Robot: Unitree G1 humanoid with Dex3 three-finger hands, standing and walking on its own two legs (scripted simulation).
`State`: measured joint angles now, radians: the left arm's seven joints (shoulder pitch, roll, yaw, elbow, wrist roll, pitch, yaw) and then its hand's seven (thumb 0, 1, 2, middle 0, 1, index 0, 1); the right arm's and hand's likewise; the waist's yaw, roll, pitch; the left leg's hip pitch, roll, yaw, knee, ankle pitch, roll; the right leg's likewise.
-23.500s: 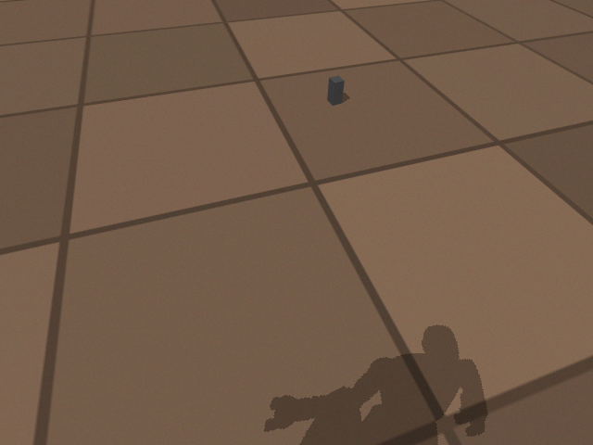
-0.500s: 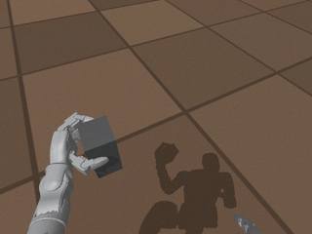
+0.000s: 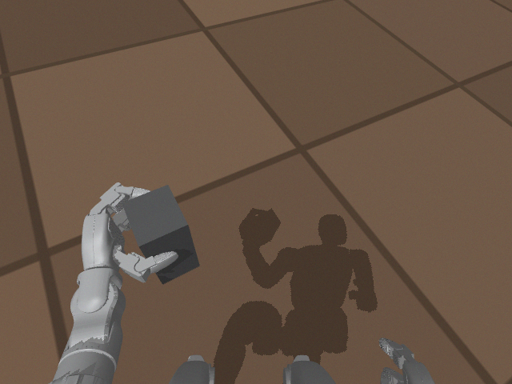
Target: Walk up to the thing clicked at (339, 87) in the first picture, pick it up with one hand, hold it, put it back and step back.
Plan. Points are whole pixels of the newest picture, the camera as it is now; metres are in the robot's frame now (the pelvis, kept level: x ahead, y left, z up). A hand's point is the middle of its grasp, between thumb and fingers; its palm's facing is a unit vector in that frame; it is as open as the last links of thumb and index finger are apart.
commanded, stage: crouch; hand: left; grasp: from the side
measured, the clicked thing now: (165, 238) +0.35 +0.15 -0.02
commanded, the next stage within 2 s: lower in 1.42 s
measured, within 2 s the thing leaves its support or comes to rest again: neither
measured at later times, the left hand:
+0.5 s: hand (162, 270) +0.38 +0.20 -0.24, palm faces +0.21 -0.98 -0.04, open 11.3 cm
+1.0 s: hand (168, 283) +0.39 +0.21 -0.39, palm faces +0.22 -0.97 -0.02, open 11.3 cm
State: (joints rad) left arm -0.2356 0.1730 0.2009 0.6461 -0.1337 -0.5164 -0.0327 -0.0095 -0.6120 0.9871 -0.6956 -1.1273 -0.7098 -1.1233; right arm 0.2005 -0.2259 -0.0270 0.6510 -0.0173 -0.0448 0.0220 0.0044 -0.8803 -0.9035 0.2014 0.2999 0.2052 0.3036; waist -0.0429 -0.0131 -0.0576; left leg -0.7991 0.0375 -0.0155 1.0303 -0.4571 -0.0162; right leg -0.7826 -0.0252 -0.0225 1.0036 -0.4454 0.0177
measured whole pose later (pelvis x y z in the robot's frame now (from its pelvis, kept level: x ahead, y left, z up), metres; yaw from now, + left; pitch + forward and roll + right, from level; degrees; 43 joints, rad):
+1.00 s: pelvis -0.08 +0.00 -0.35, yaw -4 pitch +30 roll -5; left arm -0.68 0.42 0.51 1.12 -0.07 -0.79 -0.09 -0.01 -0.61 0.99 -0.69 -1.14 -0.70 -1.13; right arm 0.09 -0.27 0.07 0.73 -0.13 0.02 0.10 0.00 -0.91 -0.91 0.20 0.30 0.21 0.30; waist -0.15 -0.03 -0.07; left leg -2.18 0.02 -0.12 2.34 -0.68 -0.04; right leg -2.14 -0.01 -0.04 2.28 -0.66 0.02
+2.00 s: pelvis -0.07 +0.01 -0.42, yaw -11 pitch +21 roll -12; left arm -0.65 0.65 0.59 1.24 -0.06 -0.95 -0.02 -0.01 -0.61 1.00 -0.69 -1.14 -0.70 -1.13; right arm -0.05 -0.34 0.30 0.65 -0.26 0.05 0.15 0.00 -0.91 -0.91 0.20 0.30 0.21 0.30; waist -0.24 -0.16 0.18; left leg -2.26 0.00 -0.27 2.60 -0.71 -0.04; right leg -2.17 0.03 -0.14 2.43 -0.64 0.06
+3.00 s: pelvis -0.08 +0.03 -0.43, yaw -14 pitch +13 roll -16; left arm -0.65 0.81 0.58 1.44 -0.06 -1.10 0.07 -0.01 -0.61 0.99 -0.70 -1.12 -0.71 -1.11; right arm -0.17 -0.38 0.48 0.58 -0.35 0.04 0.16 0.00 -0.88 -0.90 0.21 0.30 0.21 0.30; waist -0.26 -0.26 0.30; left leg -2.22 0.01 -0.36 2.67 -0.72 -0.02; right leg -2.09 0.07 -0.21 2.42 -0.60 0.08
